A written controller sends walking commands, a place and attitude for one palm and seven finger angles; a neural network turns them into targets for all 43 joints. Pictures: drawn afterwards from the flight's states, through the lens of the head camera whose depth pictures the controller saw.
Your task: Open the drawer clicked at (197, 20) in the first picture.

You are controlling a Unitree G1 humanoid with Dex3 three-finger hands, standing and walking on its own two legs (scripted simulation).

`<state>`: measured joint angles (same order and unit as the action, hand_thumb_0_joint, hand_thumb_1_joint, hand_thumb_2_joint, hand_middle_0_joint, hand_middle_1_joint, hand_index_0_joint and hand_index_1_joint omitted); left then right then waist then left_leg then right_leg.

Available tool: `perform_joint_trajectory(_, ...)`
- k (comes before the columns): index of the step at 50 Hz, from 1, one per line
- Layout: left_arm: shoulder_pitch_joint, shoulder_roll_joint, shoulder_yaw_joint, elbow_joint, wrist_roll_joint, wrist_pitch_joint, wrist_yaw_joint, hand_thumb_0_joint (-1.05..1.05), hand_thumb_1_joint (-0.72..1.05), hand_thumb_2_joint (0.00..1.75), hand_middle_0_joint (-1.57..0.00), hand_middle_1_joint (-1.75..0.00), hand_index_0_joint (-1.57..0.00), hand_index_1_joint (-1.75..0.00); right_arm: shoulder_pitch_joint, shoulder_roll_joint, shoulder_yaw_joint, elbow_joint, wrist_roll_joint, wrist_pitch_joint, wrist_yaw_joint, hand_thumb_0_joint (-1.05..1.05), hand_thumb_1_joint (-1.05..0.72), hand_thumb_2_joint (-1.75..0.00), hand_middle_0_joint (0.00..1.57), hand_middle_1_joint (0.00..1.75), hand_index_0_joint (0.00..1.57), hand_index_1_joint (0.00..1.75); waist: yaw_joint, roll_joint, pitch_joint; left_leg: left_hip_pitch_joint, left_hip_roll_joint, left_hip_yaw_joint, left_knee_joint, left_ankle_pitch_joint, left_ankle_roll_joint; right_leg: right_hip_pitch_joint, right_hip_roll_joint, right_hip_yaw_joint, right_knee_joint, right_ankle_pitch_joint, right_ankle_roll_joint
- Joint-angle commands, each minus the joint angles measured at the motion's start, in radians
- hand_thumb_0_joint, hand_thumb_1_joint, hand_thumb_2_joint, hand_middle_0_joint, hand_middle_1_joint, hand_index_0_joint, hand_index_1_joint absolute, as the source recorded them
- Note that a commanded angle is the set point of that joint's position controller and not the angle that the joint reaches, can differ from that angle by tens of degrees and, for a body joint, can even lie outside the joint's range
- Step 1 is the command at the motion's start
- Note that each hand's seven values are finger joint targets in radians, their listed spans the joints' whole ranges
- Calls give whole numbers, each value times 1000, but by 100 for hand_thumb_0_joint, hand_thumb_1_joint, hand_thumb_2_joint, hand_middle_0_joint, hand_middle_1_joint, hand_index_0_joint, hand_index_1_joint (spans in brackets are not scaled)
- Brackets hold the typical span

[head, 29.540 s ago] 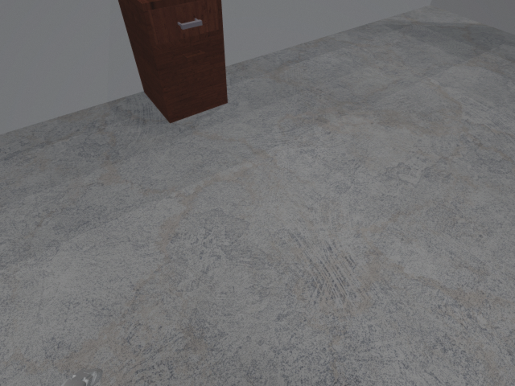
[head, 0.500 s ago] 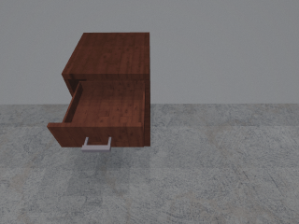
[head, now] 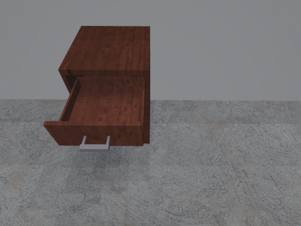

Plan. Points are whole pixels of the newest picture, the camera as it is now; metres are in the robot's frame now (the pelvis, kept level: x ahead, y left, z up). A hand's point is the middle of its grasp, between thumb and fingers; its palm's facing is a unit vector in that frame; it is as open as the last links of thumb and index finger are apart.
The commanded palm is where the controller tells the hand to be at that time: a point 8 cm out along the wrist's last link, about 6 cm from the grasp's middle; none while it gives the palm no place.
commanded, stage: look to check the result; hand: left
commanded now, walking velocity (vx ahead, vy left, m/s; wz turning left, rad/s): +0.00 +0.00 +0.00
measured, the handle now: (95, 143) +0.44 +0.25 -0.19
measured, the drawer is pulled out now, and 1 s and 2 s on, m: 0.30 0.30 0.30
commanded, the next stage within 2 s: stand and wait in 0.18 s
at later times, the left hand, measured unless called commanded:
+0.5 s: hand out of the picture -0.01 +0.16 -0.17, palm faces +0.02 -0.99 -0.17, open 7.4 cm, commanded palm none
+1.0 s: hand out of the picture -0.01 +0.16 -0.17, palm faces +0.02 -0.99 -0.17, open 7.4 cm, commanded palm none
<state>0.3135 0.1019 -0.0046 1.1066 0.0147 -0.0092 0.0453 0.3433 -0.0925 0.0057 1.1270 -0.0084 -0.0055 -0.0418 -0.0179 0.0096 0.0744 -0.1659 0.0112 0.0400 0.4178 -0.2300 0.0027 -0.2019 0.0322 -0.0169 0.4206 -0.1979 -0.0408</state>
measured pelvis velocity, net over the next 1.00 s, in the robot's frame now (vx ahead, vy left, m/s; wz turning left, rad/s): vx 0.01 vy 0.01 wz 0.00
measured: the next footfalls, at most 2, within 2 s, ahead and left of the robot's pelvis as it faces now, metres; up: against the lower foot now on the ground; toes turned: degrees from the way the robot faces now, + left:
none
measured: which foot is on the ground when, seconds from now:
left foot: down 0.00-1.00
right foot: down 0.00-1.00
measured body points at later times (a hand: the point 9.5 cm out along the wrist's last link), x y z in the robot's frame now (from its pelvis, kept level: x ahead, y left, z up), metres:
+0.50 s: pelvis +0.00 +0.00 +0.00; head +0.03 +0.00 +0.45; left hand -0.01 +0.21 -0.16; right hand -0.03 -0.19 -0.16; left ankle +0.00 +0.12 -0.74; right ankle +0.02 -0.09 -0.74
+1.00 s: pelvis +0.01 +0.01 +0.00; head +0.04 +0.00 +0.45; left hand -0.01 +0.21 -0.16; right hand -0.04 -0.19 -0.16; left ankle +0.00 +0.12 -0.74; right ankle +0.02 -0.09 -0.74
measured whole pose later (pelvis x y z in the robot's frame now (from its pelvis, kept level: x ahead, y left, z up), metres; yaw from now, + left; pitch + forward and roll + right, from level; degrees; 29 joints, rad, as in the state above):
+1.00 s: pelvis +0.01 +0.01 +0.00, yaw +0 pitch -1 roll +0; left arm 0.32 0.10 -0.01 1.11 0.01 -0.01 0.05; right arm 0.34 -0.09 0.01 1.13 -0.01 -0.01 -0.04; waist -0.02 0.01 0.08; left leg -0.15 0.00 0.05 0.40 -0.23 0.01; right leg -0.19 0.02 -0.01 0.41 -0.20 -0.03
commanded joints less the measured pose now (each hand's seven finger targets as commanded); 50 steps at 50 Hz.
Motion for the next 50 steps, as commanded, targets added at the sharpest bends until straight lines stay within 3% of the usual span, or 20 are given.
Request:
perform_joint_trajectory(1, 91, 84, 13, -15, -4, -5, 3, 0, 90, 90, -20, -30, -20, -30, 120, -69, -8, -5, 3, -8, -1, 0, -90, -90, 20, 30, 20, 30, 3, 4, 30, -20, 82, -77, -78, 65, 38, -20, -112, 115, -97, 39, -21)
perform_joint_trajectory(14, 94, 82, 13, -14, -4, -7, 3, 0, 90, 90, -20, -30, -20, -30, 114, -70, -9, -10, 4, -8, -1, 0, -90, -90, 20, 30, 20, 30, 2, -18, 26, -4, 84, -79, -81, 72, 41, -19, -114, 111, -99, 50, -19)
perform_joint_trajectory(15, 94, 82, 13, -15, -4, -7, 3, 0, 90, 90, -20, -30, -20, -30, 111, -72, -9, -10, 3, -9, -2, 0, -90, -90, 20, 30, 20, 30, 4, 3, 28, -5, 83, -76, -81, 74, 40, -19, -114, 113, -98, 53, -19)
perform_joint_trajectory(18, 100, 82, 13, -12, -4, -9, 3, 0, 90, 90, -20, -30, -20, -30, 106, -74, -9, -11, 6, -12, -3, 0, -90, -90, 20, 30, 20, 30, 5, -12, 12, 13, 88, -77, -80, 102, 41, -14, -114, 110, -94, 89, -18)
perform_joint_trajectory(25, 97, 83, 12, -10, -4, -6, 3, 0, 90, 90, -20, -30, -20, -30, 110, -76, -7, -9, 4, -11, -2, 0, -90, -90, 20, 30, 20, 30, 5, 9, 38, -3, 90, -77, -95, 71, 42, -26, -112, 113, -97, 46, -18)
perform_joint_trajectory(28, 102, 82, 11, -10, -4, -9, 3, 0, 90, 90, -20, -30, -20, -30, 109, -78, -8, -12, 6, -11, -1, 0, -90, -90, 20, 30, 20, 30, 5, -30, 29, 2, 88, -78, -90, 68, 42, -26, -112, 112, -101, 46, -18)
perform_joint_trajectory(30, 100, 81, 12, -9, -4, -8, 3, 0, 90, 90, -20, -30, -20, -30, 110, -76, -6, -7, 4, -12, -2, 0, -90, -90, 20, 30, 20, 30, 6, 0, 28, 0, 87, -77, -91, 79, 42, -18, -115, 112, -96, 56, -18)
perform_joint_trajectory(39, 103, 83, 11, -9, -4, -10, 3, 0, 90, 90, -20, -30, -20, -30, 115, -73, -7, -4, 4, -9, 0, 0, -90, -90, 20, 30, 20, 30, 4, -25, 38, -8, 83, -77, -88, 51, 41, -25, -116, 112, -105, 26, -19)
perform_joint_trajectory(46, 108, 82, 11, -8, -4, -9, 3, 0, 90, 90, -20, -30, -20, -30, 113, -70, -5, 1, 5, -12, -2, 0, -90, -90, 20, 30, 20, 30, 7, 13, 32, -5, 84, -78, -89, 74, 42, -19, -117, 112, -96, 52, -20)
perform_joint_trajectory(48, 109, 79, 11, -8, -4, -11, 3, 0, 90, 90, -20, -30, -20, -30, 113, -72, -6, -2, 6, -13, -2, 0, -90, -90, 20, 30, 20, 30, 5, -21, 19, 6, 87, -82, -85, 86, 43, -19, -114, 109, -94, 65, -19)
perform_joint_trajectory(50, 105, 76, 11, -7, -4, -10, 4, 0, 90, 90, -20, -30, -20, -30, 112, -73, -6, -1, 5, -13, -3, 0, -90, -90, 20, 30, 20, 30, 5, -8, 27, 4, 87, -79, -89, 93, 42, -19, -115, 111, -90, 71, -19)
